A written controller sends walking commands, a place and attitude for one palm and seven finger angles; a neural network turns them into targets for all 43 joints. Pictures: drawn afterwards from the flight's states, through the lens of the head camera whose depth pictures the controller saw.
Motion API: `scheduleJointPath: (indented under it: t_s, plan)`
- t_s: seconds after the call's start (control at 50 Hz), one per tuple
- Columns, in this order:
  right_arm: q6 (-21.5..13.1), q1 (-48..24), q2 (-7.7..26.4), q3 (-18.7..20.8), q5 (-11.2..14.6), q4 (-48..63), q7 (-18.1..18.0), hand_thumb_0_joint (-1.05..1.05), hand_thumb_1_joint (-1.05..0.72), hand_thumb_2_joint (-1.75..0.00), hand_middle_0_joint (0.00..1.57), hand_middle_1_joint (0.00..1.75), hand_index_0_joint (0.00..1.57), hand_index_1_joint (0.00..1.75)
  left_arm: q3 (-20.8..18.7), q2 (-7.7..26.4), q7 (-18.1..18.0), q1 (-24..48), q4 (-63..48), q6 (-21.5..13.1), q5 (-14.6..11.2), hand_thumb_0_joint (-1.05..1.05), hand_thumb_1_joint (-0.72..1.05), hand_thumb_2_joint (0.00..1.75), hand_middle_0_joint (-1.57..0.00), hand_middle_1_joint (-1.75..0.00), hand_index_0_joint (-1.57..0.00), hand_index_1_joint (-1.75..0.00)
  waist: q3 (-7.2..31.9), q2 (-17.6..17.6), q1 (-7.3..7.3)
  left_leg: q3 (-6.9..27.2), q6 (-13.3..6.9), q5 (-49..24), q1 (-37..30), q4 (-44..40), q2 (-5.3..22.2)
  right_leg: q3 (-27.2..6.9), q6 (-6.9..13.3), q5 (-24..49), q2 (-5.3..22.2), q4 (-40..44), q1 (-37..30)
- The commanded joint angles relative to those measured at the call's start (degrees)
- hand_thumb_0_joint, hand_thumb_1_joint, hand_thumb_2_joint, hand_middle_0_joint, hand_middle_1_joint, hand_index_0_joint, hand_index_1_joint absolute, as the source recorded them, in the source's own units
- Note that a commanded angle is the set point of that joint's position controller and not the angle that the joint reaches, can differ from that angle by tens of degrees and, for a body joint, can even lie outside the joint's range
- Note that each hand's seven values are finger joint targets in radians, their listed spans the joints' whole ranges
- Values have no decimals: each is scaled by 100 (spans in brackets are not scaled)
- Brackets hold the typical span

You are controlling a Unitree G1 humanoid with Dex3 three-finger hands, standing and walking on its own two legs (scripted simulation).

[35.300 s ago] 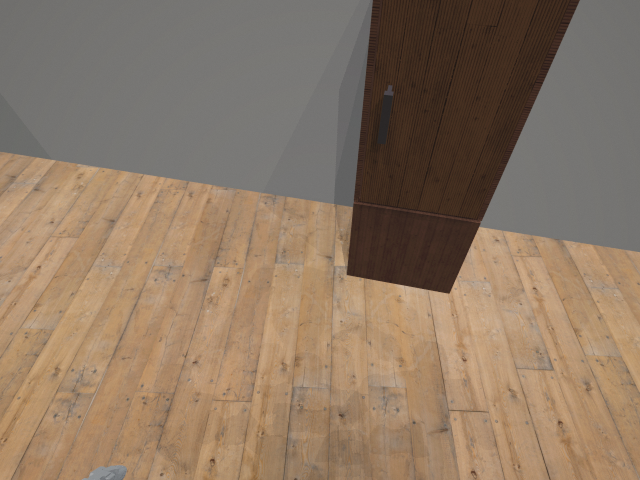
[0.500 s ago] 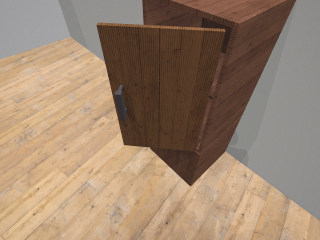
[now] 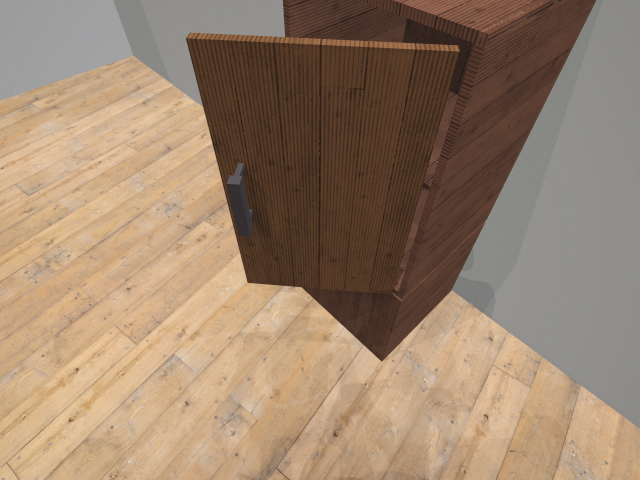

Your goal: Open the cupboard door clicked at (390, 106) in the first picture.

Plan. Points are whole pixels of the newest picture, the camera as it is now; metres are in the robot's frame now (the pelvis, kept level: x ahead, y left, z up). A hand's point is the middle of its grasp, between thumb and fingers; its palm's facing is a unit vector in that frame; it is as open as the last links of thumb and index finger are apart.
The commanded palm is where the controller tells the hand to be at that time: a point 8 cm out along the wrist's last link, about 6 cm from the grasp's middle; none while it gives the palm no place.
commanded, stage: come to a stop and stand still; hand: left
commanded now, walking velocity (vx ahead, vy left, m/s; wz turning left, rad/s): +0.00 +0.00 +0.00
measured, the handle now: (242, 200) +0.57 +0.18 -0.03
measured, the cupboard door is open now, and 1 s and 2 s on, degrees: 41 41 41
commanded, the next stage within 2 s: look again from close up in 0.12 s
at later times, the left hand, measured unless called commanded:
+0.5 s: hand out of the picture +0.04 +0.18 -0.17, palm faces +0.00 -0.97 -0.26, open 7.4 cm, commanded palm none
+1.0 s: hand (179, 447) +0.16 +0.18 -0.05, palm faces +0.31 -0.95 -0.11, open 7.5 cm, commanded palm +0.10 +0.23 -0.06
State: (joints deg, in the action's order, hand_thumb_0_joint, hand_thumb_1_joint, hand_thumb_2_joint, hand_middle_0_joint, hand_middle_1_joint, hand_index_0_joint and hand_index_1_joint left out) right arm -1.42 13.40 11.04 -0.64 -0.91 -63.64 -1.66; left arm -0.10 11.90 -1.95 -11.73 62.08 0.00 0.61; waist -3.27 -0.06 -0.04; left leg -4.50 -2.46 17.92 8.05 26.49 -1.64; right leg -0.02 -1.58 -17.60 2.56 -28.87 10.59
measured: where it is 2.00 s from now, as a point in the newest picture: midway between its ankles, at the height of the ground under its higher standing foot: outside the picture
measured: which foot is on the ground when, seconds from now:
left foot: down 0.00-1.00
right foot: down 0.00-1.00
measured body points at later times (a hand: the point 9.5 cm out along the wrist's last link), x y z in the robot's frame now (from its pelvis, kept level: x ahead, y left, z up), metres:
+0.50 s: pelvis +0.00 -0.03 +0.00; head +0.02 -0.03 +0.45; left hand +0.04 +0.23 -0.15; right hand +0.05 -0.28 -0.15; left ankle -0.04 +0.09 -0.74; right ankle -0.02 -0.14 -0.74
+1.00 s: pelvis -0.02 -0.04 -0.01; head +0.00 -0.05 +0.44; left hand +0.14 +0.23 -0.04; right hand +0.10 -0.29 -0.13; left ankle -0.04 +0.09 -0.74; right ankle -0.02 -0.14 -0.74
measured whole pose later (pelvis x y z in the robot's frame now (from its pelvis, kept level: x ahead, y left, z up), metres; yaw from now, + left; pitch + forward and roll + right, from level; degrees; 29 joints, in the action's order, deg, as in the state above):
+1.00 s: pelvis -0.02 -0.04 -0.01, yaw +3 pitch +3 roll +1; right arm -12.2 15.0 14.0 2.0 0.7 -47.9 -3.4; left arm -9.4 10.0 1.5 -19.0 20.5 -11.4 -10.1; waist 1.5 -0.9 0.9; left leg -1.0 0.5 18.0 17.5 32.4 0.3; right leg 3.9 1.3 -18.8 1.1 -34.0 18.5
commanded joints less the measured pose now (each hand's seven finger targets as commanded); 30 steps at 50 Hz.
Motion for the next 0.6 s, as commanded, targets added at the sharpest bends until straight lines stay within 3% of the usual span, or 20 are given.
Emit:
scheduleJointPath:
  t_s: [0.0,0.58]
  plan:
    - [-109,112,795,180,9,226,-37,0,-90,-90,20,30,20,30,-144,779,-20,-153,-232,-117,16,0,90,90,-20,-30,-20,-30,290,31,-24,650,-57,-2097,-46,-494,813,-265,353,1753,357,238,-171]
    - [-76,-327,981,172,17,144,-3,0,-90,-90,20,30,20,30,-149,1049,45,34,-211,-196,14,0,90,90,-20,-30,-20,-30,364,136,-23,560,82,-1577,-168,-645,853,-503,415,2070,430,685,-203]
